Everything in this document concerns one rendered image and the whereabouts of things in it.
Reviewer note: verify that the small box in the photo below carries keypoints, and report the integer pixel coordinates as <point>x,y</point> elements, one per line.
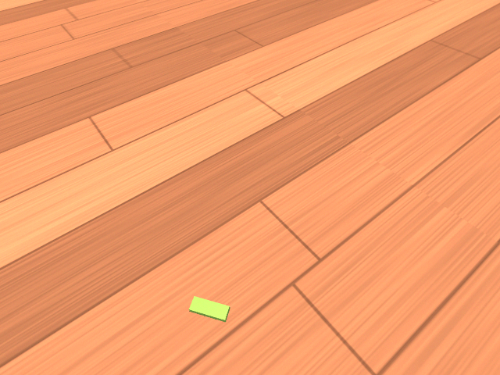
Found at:
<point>210,309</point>

